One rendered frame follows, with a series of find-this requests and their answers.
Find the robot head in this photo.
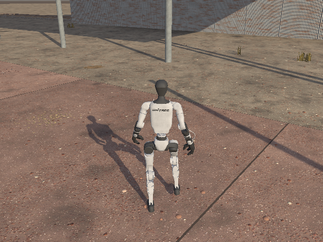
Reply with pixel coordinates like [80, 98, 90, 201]
[153, 80, 170, 104]

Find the right robot upper arm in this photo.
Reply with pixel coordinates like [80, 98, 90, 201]
[172, 102, 186, 130]

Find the robot right forearm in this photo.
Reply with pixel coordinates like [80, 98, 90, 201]
[181, 122, 193, 145]

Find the robot left hand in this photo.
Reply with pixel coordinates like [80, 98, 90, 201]
[132, 135, 144, 144]

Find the humanoid robot torso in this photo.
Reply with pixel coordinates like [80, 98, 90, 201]
[149, 99, 173, 151]

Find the robot right hand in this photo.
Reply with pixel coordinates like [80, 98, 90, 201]
[183, 143, 195, 155]

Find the left robot upper arm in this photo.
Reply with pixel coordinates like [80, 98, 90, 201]
[136, 101, 151, 128]

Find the robot left forearm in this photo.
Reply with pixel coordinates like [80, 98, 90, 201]
[133, 121, 141, 137]

